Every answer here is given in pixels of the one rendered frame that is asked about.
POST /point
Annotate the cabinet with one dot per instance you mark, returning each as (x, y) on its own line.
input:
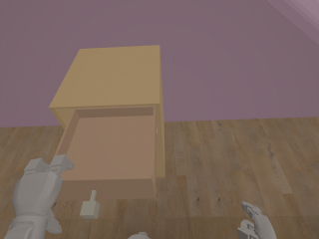
(114, 77)

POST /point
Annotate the robot left hand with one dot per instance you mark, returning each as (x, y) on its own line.
(36, 191)

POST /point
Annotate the drawer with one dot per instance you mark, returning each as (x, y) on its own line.
(114, 151)

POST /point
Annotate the robot left forearm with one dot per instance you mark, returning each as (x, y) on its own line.
(29, 226)

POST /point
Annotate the handle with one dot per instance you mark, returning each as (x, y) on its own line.
(90, 209)

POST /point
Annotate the robot right hand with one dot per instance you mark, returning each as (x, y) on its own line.
(261, 227)

